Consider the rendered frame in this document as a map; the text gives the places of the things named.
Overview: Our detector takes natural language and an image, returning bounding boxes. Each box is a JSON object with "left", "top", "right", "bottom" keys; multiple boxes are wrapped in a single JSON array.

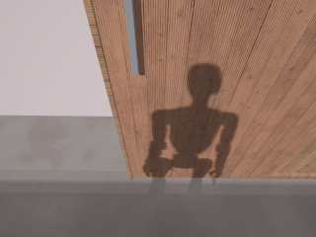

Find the wardrobe door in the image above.
[
  {"left": 273, "top": 131, "right": 316, "bottom": 173},
  {"left": 92, "top": 0, "right": 316, "bottom": 179}
]

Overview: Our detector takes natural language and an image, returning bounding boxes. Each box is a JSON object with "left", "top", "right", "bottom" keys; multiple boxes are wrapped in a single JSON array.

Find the handle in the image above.
[{"left": 123, "top": 0, "right": 139, "bottom": 76}]

